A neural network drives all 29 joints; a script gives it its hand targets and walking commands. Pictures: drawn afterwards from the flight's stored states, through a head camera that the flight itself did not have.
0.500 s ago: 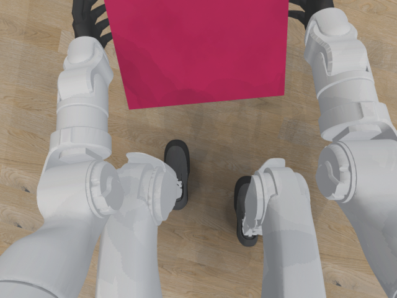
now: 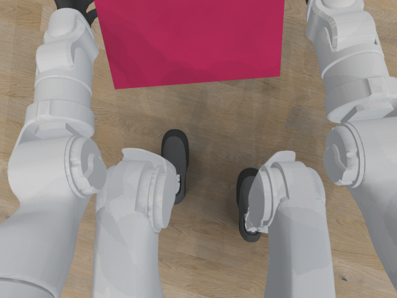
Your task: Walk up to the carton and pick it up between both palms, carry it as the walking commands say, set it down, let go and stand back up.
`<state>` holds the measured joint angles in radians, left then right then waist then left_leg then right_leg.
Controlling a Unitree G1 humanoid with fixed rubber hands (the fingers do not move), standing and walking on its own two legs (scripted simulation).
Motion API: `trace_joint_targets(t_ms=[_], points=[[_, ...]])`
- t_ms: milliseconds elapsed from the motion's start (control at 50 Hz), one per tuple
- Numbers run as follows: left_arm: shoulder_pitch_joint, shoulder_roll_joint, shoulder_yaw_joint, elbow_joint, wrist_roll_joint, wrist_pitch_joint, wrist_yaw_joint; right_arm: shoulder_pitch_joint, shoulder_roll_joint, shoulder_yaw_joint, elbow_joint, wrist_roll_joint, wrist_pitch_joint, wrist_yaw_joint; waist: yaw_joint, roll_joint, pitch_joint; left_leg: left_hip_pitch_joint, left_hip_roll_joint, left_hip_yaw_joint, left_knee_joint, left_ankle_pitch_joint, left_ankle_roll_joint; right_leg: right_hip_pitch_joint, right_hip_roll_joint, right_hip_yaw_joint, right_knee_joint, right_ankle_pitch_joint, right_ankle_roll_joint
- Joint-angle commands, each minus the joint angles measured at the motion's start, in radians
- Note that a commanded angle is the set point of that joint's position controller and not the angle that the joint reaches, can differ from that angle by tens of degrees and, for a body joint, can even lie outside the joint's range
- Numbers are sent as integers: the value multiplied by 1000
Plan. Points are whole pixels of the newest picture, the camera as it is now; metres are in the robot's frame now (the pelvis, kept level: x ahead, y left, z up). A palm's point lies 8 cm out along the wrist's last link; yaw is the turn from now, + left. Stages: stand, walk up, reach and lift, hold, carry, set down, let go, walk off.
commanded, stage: set down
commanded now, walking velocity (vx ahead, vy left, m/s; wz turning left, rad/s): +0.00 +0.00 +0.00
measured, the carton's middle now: (193, 10) +0.56 +0.08 -0.24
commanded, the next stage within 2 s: none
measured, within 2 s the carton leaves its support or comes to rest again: rests again in 1.56 s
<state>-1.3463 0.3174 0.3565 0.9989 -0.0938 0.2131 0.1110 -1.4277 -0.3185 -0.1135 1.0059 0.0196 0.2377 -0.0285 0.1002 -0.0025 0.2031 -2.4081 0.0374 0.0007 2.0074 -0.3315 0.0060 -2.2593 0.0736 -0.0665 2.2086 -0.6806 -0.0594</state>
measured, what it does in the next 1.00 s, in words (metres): stands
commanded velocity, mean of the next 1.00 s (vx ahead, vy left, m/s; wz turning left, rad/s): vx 0.00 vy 0.00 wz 0.00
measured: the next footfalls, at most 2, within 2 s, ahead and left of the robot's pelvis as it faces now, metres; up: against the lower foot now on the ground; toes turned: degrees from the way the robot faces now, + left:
none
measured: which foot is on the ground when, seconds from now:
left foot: down 0.00-1.00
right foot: down 0.00-1.00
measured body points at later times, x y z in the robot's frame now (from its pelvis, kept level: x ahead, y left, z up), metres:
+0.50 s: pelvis +0.00 +0.01 -0.01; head +0.37 +0.00 +0.25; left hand +0.54 +0.26 -0.15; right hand +0.59 -0.11 -0.17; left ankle +0.17 +0.12 -0.34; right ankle +0.08 -0.09 -0.34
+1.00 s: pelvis +0.01 +0.00 -0.01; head +0.38 -0.01 +0.24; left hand +0.55 +0.26 -0.16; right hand +0.60 -0.11 -0.17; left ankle +0.17 +0.12 -0.34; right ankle +0.08 -0.09 -0.34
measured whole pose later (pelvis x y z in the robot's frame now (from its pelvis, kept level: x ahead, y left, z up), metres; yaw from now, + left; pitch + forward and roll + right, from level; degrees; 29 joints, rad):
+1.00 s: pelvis +0.01 +0.00 -0.01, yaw +0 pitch +42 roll +1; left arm -1.40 0.34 0.45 1.05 -0.06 0.16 0.04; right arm -1.49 -0.29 -0.22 0.98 -0.11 0.21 0.04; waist 0.09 0.03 0.25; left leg -2.43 0.05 0.03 2.05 -0.36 0.02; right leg -2.28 0.08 -0.04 2.26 -0.71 -0.05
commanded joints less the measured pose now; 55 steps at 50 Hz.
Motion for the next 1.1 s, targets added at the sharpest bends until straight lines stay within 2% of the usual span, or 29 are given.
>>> trace_joint_targets(t_ms=[0,140,340,680,1080], points=[[-533,-899,-295,-157,-87,-30,-254,-513,775,227,-174,65,-68,232,-31,-56,-1090,900,-75,11,46,249,8,247,26,97,-303,267,0],[-537,-895,-270,-115,-71,-15,-254,-504,757,183,-121,22,-48,261,-41,-72,-1001,888,-75,-3,39,183,14,192,16,88,-300,187,-5],[-477,-892,-231,-71,-42,-2,-266,-440,747,149,-82,-28,-25,286,-59,-94,-930,854,-80,-11,42,178,16,168,5,87,-293,192,-2],[-372,-854,-194,-8,-25,-8,-289,-342,749,153,-47,-69,-19,266,-50,-129,-871,714,-79,5,62,199,7,229,4,109,-281,290,8],[-310,-782,-158,68,0,-20,-281,-293,678,132,6,-88,-25,253,-49,-122,-775,688,-73,-3,71,181,4,183,-4,107,-265,273,10]])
